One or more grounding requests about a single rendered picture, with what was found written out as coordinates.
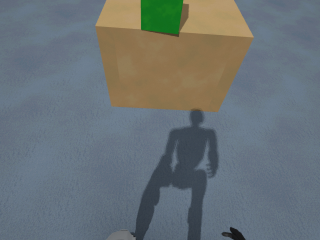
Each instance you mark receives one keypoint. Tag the pedestal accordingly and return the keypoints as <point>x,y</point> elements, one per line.
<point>190,71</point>

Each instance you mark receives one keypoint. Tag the carton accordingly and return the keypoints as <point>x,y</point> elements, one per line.
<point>161,15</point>

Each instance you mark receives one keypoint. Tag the left robot thigh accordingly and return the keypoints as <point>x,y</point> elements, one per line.
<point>121,235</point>

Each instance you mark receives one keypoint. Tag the right robot hand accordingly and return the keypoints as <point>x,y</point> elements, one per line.
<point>235,235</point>

